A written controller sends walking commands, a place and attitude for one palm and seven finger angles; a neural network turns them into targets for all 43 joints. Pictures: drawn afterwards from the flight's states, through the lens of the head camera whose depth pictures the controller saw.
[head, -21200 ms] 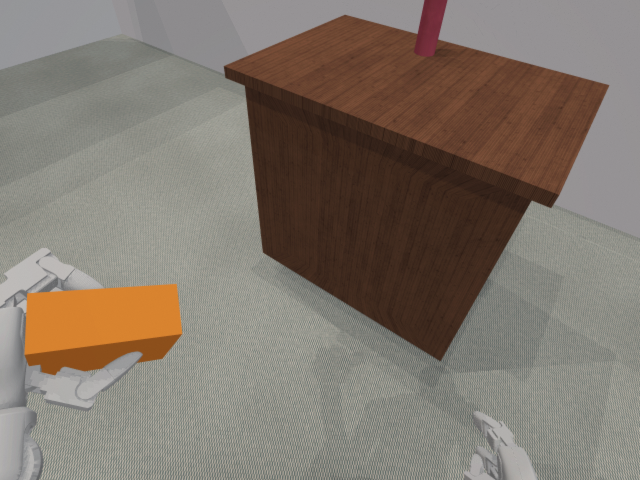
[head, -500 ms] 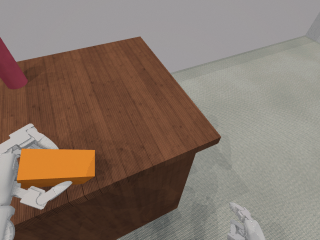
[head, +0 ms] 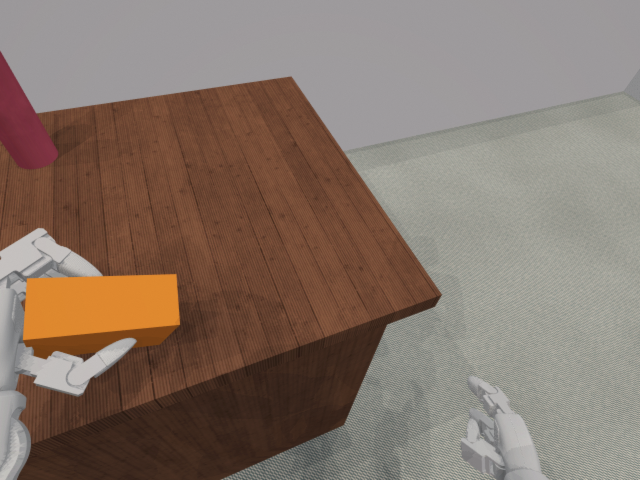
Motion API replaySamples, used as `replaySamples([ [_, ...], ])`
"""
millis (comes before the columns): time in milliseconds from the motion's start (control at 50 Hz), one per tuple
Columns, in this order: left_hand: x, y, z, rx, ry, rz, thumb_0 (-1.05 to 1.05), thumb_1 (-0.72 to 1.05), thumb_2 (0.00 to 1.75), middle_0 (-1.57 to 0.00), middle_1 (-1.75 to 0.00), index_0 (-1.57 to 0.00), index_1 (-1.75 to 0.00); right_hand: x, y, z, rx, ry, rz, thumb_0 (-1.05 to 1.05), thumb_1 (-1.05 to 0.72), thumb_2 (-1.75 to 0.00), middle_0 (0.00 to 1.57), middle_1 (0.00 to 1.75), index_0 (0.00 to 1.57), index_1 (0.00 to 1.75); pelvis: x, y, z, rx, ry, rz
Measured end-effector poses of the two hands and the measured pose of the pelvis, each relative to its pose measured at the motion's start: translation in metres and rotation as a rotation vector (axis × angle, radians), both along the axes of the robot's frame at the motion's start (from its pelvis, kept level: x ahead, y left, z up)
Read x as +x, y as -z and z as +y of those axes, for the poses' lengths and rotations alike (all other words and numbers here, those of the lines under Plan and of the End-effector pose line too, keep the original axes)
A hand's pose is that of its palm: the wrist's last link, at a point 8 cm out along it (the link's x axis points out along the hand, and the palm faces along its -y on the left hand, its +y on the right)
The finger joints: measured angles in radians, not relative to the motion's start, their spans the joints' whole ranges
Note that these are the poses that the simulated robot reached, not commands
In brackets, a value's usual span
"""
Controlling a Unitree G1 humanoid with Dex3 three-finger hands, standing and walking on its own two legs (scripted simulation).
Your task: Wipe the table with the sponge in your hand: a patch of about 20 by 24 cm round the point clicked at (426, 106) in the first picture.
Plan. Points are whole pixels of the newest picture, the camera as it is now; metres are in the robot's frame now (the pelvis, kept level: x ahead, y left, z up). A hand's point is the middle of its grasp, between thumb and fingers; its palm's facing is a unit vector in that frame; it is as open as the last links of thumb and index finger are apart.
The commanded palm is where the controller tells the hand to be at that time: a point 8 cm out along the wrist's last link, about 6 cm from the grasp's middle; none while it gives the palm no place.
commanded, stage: look again from close up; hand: left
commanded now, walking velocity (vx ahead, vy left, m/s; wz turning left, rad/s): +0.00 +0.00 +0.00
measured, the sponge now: (125, 315) +0.24 +0.22 +0.12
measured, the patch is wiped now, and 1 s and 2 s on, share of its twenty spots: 0.00 0.00 0.00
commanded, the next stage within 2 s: turn the palm down, sponge in hand in 0.20 s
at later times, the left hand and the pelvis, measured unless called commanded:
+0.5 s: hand (26, 263) +0.24 +0.29 +0.19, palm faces +0.40 -0.79 -0.46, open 9.3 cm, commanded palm +0.17 +0.30 +0.19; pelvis -0.01 +0.01 -0.01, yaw +0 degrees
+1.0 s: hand (98, 314) +0.21 +0.22 +0.17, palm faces +0.21 -0.55 -0.81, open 9.3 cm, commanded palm +0.16 +0.26 +0.23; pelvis -0.02 -0.05 -0.01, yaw +2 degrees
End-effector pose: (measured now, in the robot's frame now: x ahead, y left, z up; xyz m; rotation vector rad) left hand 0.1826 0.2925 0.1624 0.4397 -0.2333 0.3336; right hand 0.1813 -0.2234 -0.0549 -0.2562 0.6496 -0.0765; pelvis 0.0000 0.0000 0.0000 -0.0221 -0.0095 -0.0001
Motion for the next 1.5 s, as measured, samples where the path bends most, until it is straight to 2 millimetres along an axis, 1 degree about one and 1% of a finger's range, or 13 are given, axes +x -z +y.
replaySamples([
  [300, -0.003, -0.001, 0.014, -0.005, -0.008, -0.001, -0.01, -0.42, 1.03, -0.8, -1.38, -0.8, -1.38, -0.006, 0.006, 0.023, 0.022, -0.007, 0.038, 0.02, -0.91, -0.9, 0.2, 0.3, 0.21, 0.3, 0.0, 0.0, 0.014, -0.004, -0.002, -0.008],
  [380, 0.015, -0.03, 0.037, 0.186, -0.031, -0.044, -0.01, -0.42, 1.03, -0.81, -1.38, -0.81, -1.38, -0.012, 0.015, 0.029, -0.024, -0.109, 0.079, 0.01, -0.91, -0.9, 0.2, 0.3, 0.21, 0.3, -0.007, 0.004, 0.012, 0.006, -0.045, -0.007],
  [440, 0.022, -0.046, 0.048, 0.108, -0.087, -0.038, -0.01, -0.42, 1.03, -0.8, -1.38, -0.8, -1.38, -0.012, 0.022, 0.029, 0.006, -0.117, 0.098, 0.01, -0.9, -0.9, 0.2, 0.3, 0.21, 0.3, -0.009, 0.005, 0.013, 0.014, -0.027, -0.005],
  [640, -0.006, -0.026, -0.024, 0.23, 0.049, 0.211, -0.01, -0.42, 1.03, -0.8, -1.38, -0.8, -1.39, 0.003, 0.016, 0.017, 0.068, -0.065, 0.002, 0.02, -0.9, -0.9, 0.2, 0.3, 0.21, 0.3, -0.016, 0.006, 0.002, 0.03, 0.007, -0.016],
  [800, -0.034, -0.064, -0.001, 0.321, -0.247, 0.083, -0.01, -0.42, 1.03, -0.81, -1.38, -0.81, -1.38, 0.008, 0.019, -0.006, 0.032, -0.103, 0.021, 0.01, -0.9, -0.9, 0.2, 0.3, 0.21, 0.3, -0.023, 0.006, -0.03, 0.029, -0.037, -0.036],
  [860, -0.03, -0.062, 0.001, 0.328, -0.293, 0.195, -0.01, -0.42, 1.03, -0.8, -1.38, -0.8, -1.38, 0.01, 0.025, -0.016, 0.041, -0.09, 0.018, 0.01, -0.9, -0.9, 0.2, 0.3, 0.21, 0.3, -0.025, 0.006, -0.037, 0.032, -0.046, -0.044],
  [940, -0.014, -0.051, -0.023, 0.388, -0.194, 0.353, -0.01, -0.42, 1.03, -0.8, -1.38, -0.8, -1.39, 0.011, 0.029, -0.03, 0.056, -0.053, -0.004, 0.02, -0.91, -0.9, 0.2, 0.3, 0.21, 0.3, -0.024, 0.006, -0.046, 0.037, -0.041, -0.047],
  [1060, 0.005, -0.066, -0.066, 0.522, -0.032, 0.254, -0.01, -0.42, 1.03, -0.8, -1.38, -0.8, -1.38, 0.012, 0.03, -0.051, 0.057, -0.007, -0.011, 0.02, -0.91, -0.9, 0.2, 0.3, 0.21, 0.3, -0.014, 0.007, -0.061, 0.038, -0.022, -0.038],
  [1160, 0.01, -0.091, -0.059, 0.576, -0.161, 0.189, -0.01, -0.42, 1.03, -0.81, -1.38, -0.81, -1.38, 0.012, 0.038, -0.069, 0.063, 0.02, 0.038, 0.02, -0.91, -0.9, 0.2, 0.3, 0.21, 0.3, -0.003, 0.009, -0.065, 0.041, -0.012, -0.026],
  [1260, 0.012, -0.088, -0.033, 0.613, -0.292, 0.363, -0.01, -0.42, 1.03, -0.8, -1.38, -0.8, -1.38, 0.015, 0.048, -0.082, 0.054, 0.05, 0.083, 0.02, -0.91, -0.9, 0.2, 0.3, 0.21, 0.3, 0.002, 0.01, -0.062, 0.051, -0.006, -0.01],
  [1320, 0.013, -0.079, -0.031, 0.631, -0.267, 0.439, -0.01, -0.42, 1.03, -0.8, -1.38, -0.8, -1.39, 0.019, 0.048, -0.083, 0.039, 0.058, 0.078, 0.02, -0.91, -0.9, 0.2, 0.3, 0.2, 0.3, 0.002, 0.011, -0.059, 0.051, -0.01, -0.005],
  [1400, 0.016, -0.075, -0.054, 0.679, -0.14, 0.384, -0.01, -0.42, 1.03, -0.8, -1.38, -0.8, -1.39, 0.028, 0.041, -0.072, 0.024, 0.05, 0.035, 0.02, -0.91, -0.9, 0.2, 0.3, 0.2, 0.3, 0.001, 0.012, -0.053, 0.047, -0.011, 0.0],
  [1500, 0.012, -0.098, -0.069, 0.766, -0.11, 0.224, -0.01, -0.42, 1.03, -0.81, -1.38, -0.81, -1.38, 0.039, 0.028, -0.047, 0.058, 0.02, -0.024, 0.02, -0.91, -0.9, 0.2, 0.3, 0.2, 0.3, 0.0, 0.01, -0.045, 0.044, -0.005, -0.009],
])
